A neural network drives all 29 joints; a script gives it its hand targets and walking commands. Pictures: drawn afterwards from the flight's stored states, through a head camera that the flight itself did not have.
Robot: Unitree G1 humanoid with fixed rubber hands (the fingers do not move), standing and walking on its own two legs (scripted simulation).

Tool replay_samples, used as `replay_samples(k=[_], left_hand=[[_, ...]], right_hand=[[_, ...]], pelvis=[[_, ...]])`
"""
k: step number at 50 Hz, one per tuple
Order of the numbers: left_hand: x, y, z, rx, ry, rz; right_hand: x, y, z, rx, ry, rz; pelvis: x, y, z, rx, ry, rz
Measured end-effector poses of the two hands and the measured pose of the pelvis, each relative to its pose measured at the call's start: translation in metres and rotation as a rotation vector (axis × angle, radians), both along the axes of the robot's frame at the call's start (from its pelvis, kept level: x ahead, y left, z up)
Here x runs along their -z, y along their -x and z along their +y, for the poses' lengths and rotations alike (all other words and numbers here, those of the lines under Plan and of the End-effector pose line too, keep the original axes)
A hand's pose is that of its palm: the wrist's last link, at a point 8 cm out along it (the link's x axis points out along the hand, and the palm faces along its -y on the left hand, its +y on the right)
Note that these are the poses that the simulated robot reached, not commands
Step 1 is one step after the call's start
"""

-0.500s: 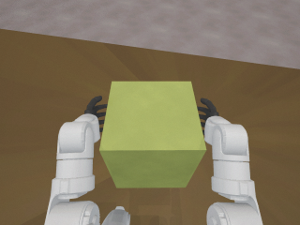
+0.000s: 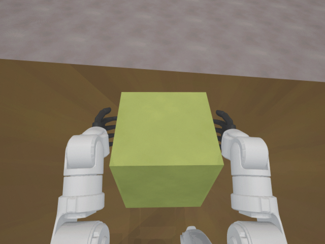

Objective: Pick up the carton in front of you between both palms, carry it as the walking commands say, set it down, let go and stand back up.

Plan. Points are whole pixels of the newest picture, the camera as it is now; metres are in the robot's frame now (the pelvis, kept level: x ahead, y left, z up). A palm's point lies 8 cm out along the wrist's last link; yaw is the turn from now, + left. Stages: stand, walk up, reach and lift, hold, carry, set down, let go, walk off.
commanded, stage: carry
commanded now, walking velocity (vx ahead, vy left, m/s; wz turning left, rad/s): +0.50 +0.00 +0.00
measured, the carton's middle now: (163, 153) +0.35 -0.02 +0.01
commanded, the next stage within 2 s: none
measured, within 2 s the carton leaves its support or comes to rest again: neither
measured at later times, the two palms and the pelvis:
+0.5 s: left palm (110, 75) +0.64 +0.14 +0.04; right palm (195, 70) +0.67 -0.16 +0.04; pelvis +0.30 -0.05 -0.05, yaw +2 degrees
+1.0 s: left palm (117, 39) +0.96 +0.14 -0.01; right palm (182, 42) +0.94 -0.16 -0.01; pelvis +0.60 +0.01 -0.10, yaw +0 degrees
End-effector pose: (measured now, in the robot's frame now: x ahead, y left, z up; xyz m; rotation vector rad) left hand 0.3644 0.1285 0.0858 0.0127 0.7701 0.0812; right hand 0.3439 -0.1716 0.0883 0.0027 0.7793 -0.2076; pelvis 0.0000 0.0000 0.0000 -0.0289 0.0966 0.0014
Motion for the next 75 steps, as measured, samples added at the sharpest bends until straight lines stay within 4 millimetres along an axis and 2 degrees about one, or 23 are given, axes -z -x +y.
replay_samples(k=[4, 8, 12, 14, 19, 25, 31, 35, 38, 40, 45, 50, 56, 61, 65, 67, 71, 75], left_hand=[[-0.005, -0.048, -0.002, -0.022, 0.012, -0.052], [-0.010, -0.104, -0.008, -0.036, 0.013, -0.114], [-0.003, -0.162, -0.014, -0.056, -0.023, -0.156], [0.008, -0.183, -0.012, -0.066, -0.049, -0.125], [0.039, -0.215, 0.000, -0.111, -0.027, 0.004], [0.043, -0.274, 0.008, -0.149, -0.020, 0.003], [0.031, -0.352, 0.013, -0.138, -0.015, -0.071], [0.031, -0.412, 0.022, -0.125, -0.013, -0.117], [0.044, -0.461, 0.029, -0.098, -0.007, -0.141], [0.059, -0.491, 0.029, -0.072, 0.006, -0.127], [0.089, -0.541, 0.016, -0.005, -0.006, 0.002], [0.095, -0.594, 0.009, 0.013, 0.003, 0.012], [0.086, -0.663, 0.005, -0.011, 0.022, -0.057], [0.078, -0.732, -0.006, -0.021, 0.018, -0.125], [0.088, -0.790, -0.015, -0.035, -0.019, -0.154], [0.101, -0.810, -0.014, -0.046, -0.044, -0.118], [0.129, -0.835, -0.004, -0.089, -0.041, -0.003], [0.137, -0.867, 0.004, -0.127, -0.034, 0.024]], right_hand=[[-0.008, -0.054, -0.002, -0.011, 0.000, -0.052], [-0.013, -0.115, -0.009, -0.028, 0.003, -0.114], [0.001, -0.183, -0.015, -0.069, -0.007, -0.156], [0.016, -0.210, -0.012, -0.093, -0.017, -0.124], [0.043, -0.260, 0.002, -0.158, -0.009, 0.004], [0.051, -0.324, 0.010, -0.168, -0.030, 0.004], [0.043, -0.395, 0.015, -0.141, -0.043, -0.071], [0.041, -0.452, 0.024, -0.131, -0.037, -0.117], [0.049, -0.495, 0.030, -0.117, -0.013, -0.141], [0.059, -0.518, 0.030, -0.106, 0.018, -0.126], [0.092, -0.550, 0.019, -0.066, -0.001, 0.004], [0.097, -0.595, 0.012, -0.033, -0.007, 0.013], [0.084, -0.669, 0.007, -0.032, -0.010, -0.058], [0.078, -0.742, -0.004, -0.048, -0.005, -0.125], [0.094, -0.808, -0.013, -0.080, -0.011, -0.154], [0.110, -0.834, -0.012, -0.101, -0.024, -0.117], [0.134, -0.873, -0.001, -0.154, -0.014, -0.003], [0.143, -0.915, 0.007, -0.181, -0.020, 0.024]], pelvis=[[0.003, -0.050, -0.006, -0.009, -0.005, 0.004], [0.019, -0.108, -0.017, -0.020, -0.026, 0.001], [0.053, -0.173, -0.027, -0.036, -0.050, -0.022], [0.061, -0.193, -0.030, -0.028, -0.031, -0.023], [0.057, -0.242, -0.043, -0.029, -0.048, -0.017], [0.050, -0.302, -0.045, -0.034, -0.061, 0.000], [0.052, -0.374, -0.035, -0.021, -0.055, 0.009], [0.069, -0.432, -0.024, -0.012, -0.034, 0.001], [0.095, -0.482, -0.014, 0.010, -0.005, -0.028], [0.106, -0.505, -0.012, 0.000, -0.030, -0.032], [0.103, -0.553, 0.001, -0.005, -0.015, -0.027], [0.097, -0.601, 0.005, -0.001, -0.006, -0.010], [0.097, -0.670, -0.001, -0.010, -0.009, -0.001], [0.115, -0.741, -0.014, -0.022, -0.033, -0.004], [0.149, -0.805, -0.024, -0.036, -0.052, -0.025], [0.157, -0.824, -0.028, -0.028, -0.032, -0.025], [0.154, -0.861, -0.039, -0.026, -0.045, -0.023], [0.148, -0.898, -0.044, -0.033, -0.054, -0.013]])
